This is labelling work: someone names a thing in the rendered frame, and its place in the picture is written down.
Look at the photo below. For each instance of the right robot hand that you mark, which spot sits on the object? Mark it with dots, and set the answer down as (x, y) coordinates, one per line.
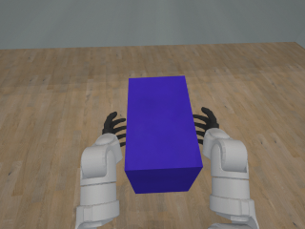
(210, 120)

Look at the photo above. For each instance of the carton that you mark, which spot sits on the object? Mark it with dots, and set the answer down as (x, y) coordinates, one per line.
(162, 153)

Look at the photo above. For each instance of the left robot forearm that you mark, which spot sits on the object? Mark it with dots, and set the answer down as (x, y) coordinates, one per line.
(98, 202)

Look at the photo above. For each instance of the right robot forearm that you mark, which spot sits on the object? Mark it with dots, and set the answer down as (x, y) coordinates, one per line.
(230, 197)

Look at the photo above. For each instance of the left robot hand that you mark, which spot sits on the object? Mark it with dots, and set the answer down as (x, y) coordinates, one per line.
(109, 124)

